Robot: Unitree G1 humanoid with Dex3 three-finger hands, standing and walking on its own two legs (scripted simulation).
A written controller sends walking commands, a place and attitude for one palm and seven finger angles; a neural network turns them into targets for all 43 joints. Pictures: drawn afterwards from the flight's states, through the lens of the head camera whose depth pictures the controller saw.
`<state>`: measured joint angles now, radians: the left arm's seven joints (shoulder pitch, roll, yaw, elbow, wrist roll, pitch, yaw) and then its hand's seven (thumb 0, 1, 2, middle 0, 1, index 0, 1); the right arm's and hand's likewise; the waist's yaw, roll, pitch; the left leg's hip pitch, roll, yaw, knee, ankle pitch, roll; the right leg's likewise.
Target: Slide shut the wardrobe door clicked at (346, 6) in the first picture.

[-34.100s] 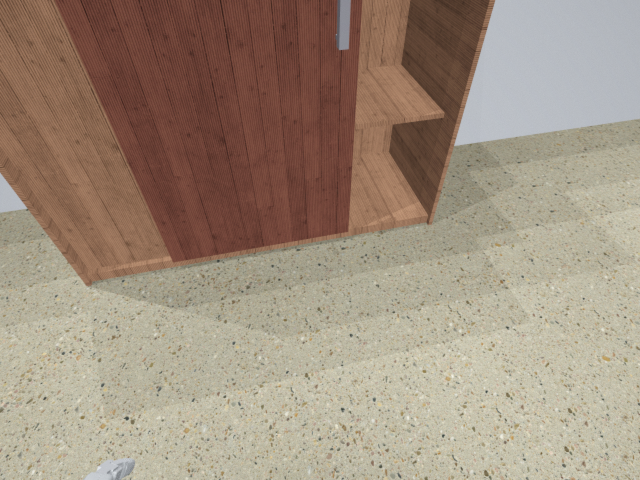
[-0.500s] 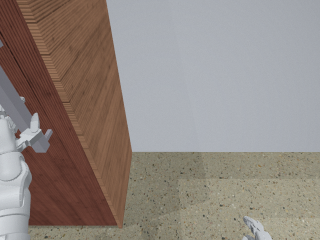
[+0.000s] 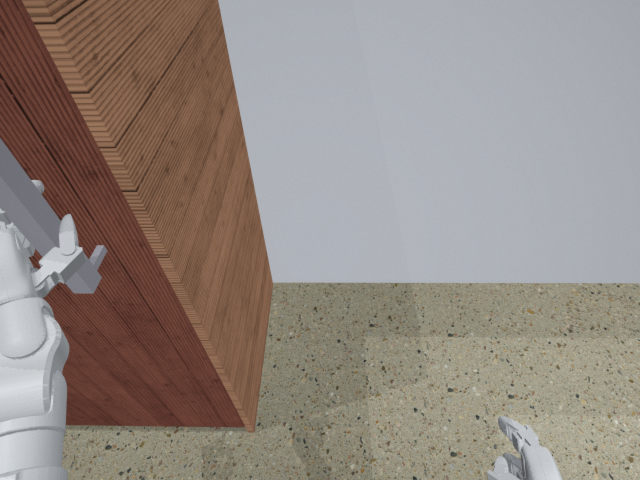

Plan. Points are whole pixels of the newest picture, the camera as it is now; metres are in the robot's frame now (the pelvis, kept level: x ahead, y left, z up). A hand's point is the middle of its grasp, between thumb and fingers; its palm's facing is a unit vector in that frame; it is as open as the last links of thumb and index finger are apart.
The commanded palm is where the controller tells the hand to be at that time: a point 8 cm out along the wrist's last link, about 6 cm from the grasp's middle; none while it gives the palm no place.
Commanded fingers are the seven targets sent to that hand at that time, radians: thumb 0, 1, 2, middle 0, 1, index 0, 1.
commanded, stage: stop walking and hold the door there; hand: left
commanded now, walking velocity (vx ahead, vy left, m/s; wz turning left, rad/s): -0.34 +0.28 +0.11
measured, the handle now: (39, 195) +0.35 +0.35 +0.20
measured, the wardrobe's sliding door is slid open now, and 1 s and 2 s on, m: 0.00 0.00 0.00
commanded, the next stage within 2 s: loosen the grip on the handle in 1.72 s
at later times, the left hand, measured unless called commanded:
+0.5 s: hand (61, 256) +0.30 +0.31 +0.16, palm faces +0.39 -0.91 -0.14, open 7.5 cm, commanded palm +0.26 +0.33 +0.16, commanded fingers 0.00 0.90 0.90 -0.45 -1.40 -0.45 -1.40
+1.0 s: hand (56, 254) +0.30 +0.32 +0.16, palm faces +0.22 -0.97 -0.05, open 7.1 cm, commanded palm +0.27 +0.32 +0.16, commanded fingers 0.00 0.90 0.90 -0.45 -1.40 -0.45 -1.40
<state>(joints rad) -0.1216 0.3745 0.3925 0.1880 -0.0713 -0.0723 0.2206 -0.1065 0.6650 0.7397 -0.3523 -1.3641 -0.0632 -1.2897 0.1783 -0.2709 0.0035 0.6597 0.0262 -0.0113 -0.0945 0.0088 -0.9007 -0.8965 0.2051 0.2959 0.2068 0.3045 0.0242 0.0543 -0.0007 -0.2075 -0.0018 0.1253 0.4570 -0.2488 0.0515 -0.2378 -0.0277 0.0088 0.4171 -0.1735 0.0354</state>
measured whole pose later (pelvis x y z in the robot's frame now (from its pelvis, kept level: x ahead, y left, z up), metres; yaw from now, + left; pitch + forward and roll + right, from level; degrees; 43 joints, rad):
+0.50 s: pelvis -0.06 +0.09 -0.01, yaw -1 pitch -1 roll -1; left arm -0.30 0.28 0.19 0.09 -0.08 -0.01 0.19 -0.07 0.68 0.73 -0.33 -1.36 -0.05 -1.26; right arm 0.16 -0.23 0.05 0.65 0.02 -0.04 -0.03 0.01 -0.90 -0.90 0.21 0.30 0.21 0.30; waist 0.07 0.04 0.09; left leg -0.39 -0.10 0.06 0.73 -0.30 -0.10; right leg -0.18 -0.02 -0.06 0.48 -0.22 -0.08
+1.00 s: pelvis -0.03 +0.14 +0.02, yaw +1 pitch -3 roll -4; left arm -0.19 0.21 0.02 -0.06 -0.05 0.04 0.16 -0.02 0.68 0.81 -0.42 -1.40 -0.09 -1.34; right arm 0.13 -0.14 0.06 0.69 0.01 -0.06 -0.02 0.01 -0.90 -0.90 0.21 0.30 0.21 0.30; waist 0.07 0.00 0.07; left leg -0.10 -0.03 -0.06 0.25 -0.09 0.06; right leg -0.46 0.02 0.01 1.02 -0.28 0.03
